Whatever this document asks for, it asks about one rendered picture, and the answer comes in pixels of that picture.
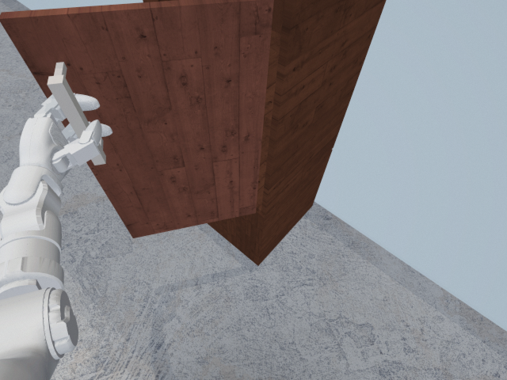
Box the left robot forearm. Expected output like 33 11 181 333
0 165 64 300

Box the robot left upper arm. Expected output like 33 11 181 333
0 287 78 380

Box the robot left hand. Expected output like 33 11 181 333
19 93 112 181

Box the cupboard door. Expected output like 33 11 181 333
0 0 274 238

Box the handle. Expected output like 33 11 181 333
47 62 106 165

